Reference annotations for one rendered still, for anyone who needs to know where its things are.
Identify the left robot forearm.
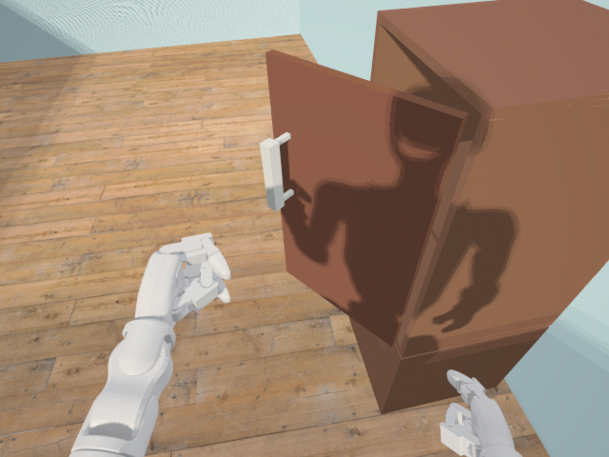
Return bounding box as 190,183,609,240
69,318,176,457

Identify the cupboard door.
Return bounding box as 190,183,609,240
265,50,469,347

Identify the right robot hand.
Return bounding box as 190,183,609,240
440,369,515,457

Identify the left robot hand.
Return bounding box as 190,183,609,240
134,232,231,328

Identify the handle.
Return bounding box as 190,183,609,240
260,132,294,211

